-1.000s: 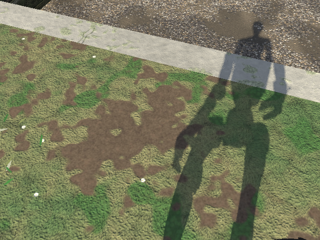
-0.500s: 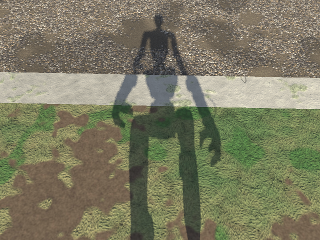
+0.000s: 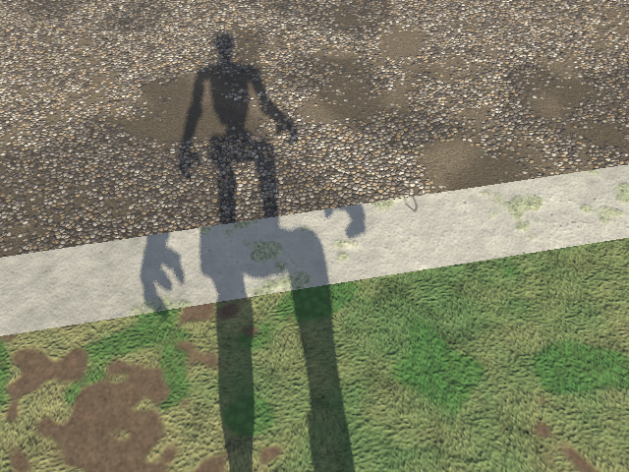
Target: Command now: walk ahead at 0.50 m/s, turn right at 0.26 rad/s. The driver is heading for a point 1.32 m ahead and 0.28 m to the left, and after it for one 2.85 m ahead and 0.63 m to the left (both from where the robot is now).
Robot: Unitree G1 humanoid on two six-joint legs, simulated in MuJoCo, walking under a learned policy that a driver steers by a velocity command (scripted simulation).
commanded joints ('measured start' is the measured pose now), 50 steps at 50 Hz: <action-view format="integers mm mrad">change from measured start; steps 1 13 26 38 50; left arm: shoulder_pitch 79 -94 -437 -144 -43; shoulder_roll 128 115 56 84 103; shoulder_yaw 21 -9 -48 -22 -25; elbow -21 -88 -225 -194 -107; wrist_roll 7 39 31 24 10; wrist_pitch -17 -43 -4 -6 -35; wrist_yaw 11 -4 -19 19 19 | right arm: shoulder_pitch -136 191 399 347 78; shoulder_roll -57 -116 -153 -120 -11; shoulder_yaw -4 -44 -65 -51 -1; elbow -95 28 100 7 -131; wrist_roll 6 29 38 13 -1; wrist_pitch -24 -30 -36 -9 21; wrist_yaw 8 2 -18 -23 2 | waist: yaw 34 -77 -149 -40 -69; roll -105 -29 24 -88 -147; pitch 13 -12 -3 -103 -6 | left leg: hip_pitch -8 576 563 -10 107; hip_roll -39 136 -9 -118 -101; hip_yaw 61 -434 -282 -68 23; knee -99 -518 -511 514 68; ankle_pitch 60 -168 169 -379 -90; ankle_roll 31 335 264 122 71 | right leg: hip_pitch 54 -577 -588 26 -163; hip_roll -276 -185 -188 -499 -352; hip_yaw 141 -39 -108 345 -102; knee -44 940 413 34 -18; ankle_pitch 462 -61 223 -78 444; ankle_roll -90 66 184 -68 -57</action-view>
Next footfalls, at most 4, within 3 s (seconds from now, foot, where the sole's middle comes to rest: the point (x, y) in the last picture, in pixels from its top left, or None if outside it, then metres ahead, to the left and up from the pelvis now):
0.16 left None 0.27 0.12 -0.78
0.68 right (368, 421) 0.57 -0.01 -0.78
1.14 left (251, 378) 0.66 0.25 -0.78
1.66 right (325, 285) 0.92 0.10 -0.78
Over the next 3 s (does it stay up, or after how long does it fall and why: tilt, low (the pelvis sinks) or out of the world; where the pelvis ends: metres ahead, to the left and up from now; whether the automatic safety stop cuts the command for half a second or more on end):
stays up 0.89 0.17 -0.02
